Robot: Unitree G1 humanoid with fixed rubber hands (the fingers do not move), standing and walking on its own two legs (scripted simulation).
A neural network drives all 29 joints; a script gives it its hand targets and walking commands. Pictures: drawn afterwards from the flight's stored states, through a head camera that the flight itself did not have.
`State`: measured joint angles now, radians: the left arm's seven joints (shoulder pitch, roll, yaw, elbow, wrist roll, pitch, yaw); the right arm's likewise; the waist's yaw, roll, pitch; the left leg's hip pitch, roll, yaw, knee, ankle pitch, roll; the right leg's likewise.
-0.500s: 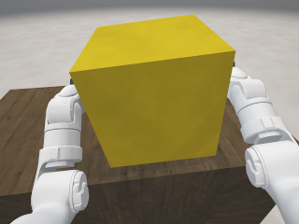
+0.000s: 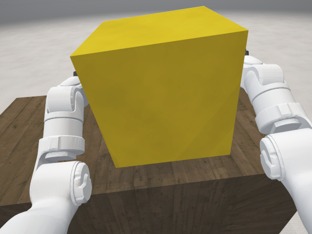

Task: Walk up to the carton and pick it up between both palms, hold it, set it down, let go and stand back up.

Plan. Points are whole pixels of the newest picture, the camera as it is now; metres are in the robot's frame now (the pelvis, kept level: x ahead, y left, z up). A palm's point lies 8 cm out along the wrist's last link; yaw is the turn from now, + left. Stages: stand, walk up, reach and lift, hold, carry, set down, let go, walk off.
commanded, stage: reach and lift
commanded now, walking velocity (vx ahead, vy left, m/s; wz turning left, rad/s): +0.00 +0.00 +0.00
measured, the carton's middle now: (161, 82) +0.41 -0.01 +0.25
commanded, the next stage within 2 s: hold in 0.36 s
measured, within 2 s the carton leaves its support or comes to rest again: neither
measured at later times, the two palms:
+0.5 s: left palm (78, 81) +0.38 +0.19 +0.29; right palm (234, 58) +0.39 -0.18 +0.32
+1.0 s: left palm (77, 76) +0.37 +0.19 +0.30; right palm (240, 52) +0.38 -0.19 +0.33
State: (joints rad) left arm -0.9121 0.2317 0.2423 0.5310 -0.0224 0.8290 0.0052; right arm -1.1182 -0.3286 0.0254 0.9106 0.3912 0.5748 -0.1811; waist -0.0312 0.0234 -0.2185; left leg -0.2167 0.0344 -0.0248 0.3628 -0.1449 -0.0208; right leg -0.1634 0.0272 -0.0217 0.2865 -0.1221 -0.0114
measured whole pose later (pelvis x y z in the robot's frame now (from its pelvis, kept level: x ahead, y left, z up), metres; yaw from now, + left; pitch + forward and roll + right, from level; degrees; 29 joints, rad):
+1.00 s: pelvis +0.01 +0.00 +0.00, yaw +0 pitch +0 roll -1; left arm -0.93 0.23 0.27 0.43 0.01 0.96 -0.01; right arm -1.17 -0.37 0.08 0.86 0.46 0.72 -0.21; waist -0.03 0.03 -0.25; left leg -0.21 0.04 -0.05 0.40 -0.19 -0.03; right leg -0.14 0.04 -0.01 0.30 -0.15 -0.02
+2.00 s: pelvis +0.01 +0.00 +0.00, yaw +1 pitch +0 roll -2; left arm -0.94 0.25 0.22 0.50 -0.02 0.91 0.00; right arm -1.16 -0.38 0.10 0.89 0.49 0.70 -0.21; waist -0.03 0.03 -0.25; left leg -0.22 0.03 -0.07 0.40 -0.18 -0.03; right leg -0.14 0.05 0.00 0.29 -0.14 -0.02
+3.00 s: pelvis +0.01 +0.00 +0.00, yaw +1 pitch +1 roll -2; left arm -0.96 0.25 0.22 0.53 -0.04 0.90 0.01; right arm -1.19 -0.39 0.10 0.92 0.50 0.69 -0.21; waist -0.03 0.03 -0.26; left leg -0.25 0.03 -0.09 0.40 -0.17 -0.03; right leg -0.17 0.05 0.01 0.29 -0.14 -0.02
